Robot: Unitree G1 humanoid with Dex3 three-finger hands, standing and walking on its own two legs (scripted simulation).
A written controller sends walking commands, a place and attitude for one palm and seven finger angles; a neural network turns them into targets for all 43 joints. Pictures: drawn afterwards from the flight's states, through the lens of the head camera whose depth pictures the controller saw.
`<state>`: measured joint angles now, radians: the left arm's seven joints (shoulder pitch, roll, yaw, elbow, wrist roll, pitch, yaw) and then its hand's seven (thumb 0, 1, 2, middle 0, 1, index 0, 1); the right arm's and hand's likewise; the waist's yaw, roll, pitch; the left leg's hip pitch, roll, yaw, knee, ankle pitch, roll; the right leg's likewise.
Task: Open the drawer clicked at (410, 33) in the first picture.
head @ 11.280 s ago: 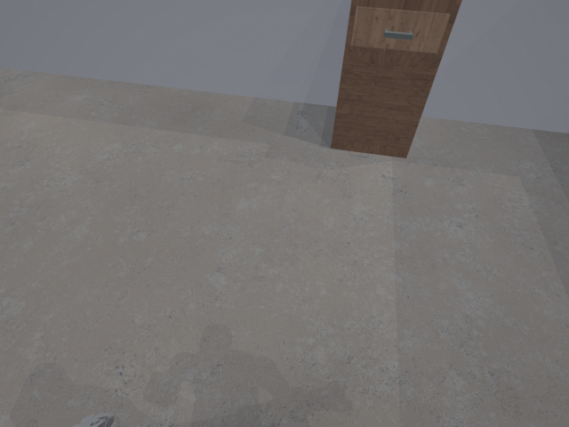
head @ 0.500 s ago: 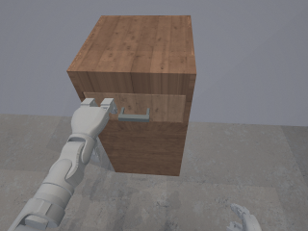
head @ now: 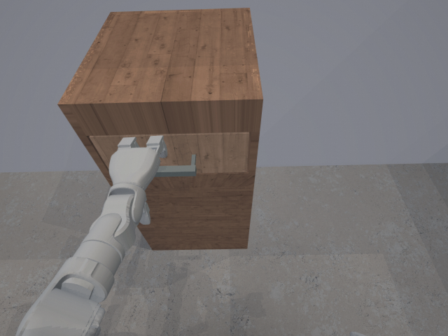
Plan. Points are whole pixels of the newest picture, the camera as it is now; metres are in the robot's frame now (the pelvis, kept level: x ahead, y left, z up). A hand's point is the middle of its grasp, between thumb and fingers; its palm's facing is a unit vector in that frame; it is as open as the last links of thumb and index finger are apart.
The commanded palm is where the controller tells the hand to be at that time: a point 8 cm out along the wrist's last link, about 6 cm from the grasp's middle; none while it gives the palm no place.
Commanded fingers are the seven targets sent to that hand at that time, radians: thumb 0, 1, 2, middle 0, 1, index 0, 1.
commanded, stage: move the hooked fingers above the handle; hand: left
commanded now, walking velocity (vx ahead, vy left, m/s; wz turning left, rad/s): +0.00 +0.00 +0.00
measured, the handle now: (173, 165) +0.52 +0.16 -0.08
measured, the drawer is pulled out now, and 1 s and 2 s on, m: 0.00 0.00 0.00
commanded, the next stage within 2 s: lower the fingers behind the handle in 1.36 s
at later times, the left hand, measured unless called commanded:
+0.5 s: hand (169, 169) +0.46 +0.15 -0.01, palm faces -0.03 -0.05 -1.00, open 13.8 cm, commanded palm +0.44 +0.15 +0.05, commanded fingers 0.00 -0.50 0.30 -0.30 -1.20 -0.30 -1.20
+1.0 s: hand (174, 167) +0.47 +0.14 -0.02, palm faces -0.03 -0.03 -1.00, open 13.8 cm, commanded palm +0.46 +0.14 +0.04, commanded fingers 0.00 -0.50 0.30 -0.30 -1.20 -0.30 -1.20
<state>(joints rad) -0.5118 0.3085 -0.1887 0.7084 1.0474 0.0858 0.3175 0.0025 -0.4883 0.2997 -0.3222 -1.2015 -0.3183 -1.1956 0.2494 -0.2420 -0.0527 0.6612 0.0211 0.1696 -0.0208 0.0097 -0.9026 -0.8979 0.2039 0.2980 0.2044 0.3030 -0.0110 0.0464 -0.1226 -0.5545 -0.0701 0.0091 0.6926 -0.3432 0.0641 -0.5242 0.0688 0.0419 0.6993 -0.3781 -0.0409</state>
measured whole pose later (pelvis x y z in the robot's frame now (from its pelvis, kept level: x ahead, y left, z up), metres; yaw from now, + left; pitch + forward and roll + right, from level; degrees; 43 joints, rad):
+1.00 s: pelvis -0.01 +0.01 -0.03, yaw -1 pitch +21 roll -2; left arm -0.85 0.27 -0.14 1.15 1.07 0.15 0.46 0.00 -0.49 0.30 -0.32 -1.20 -0.32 -1.20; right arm 0.36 -0.23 -0.05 0.70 -0.01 0.13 0.01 0.01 -0.90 -0.90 0.21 0.30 0.21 0.30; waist -0.14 0.06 -0.19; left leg -0.85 -0.05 0.01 0.90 -0.41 0.07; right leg -0.81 0.09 0.03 0.87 -0.43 -0.03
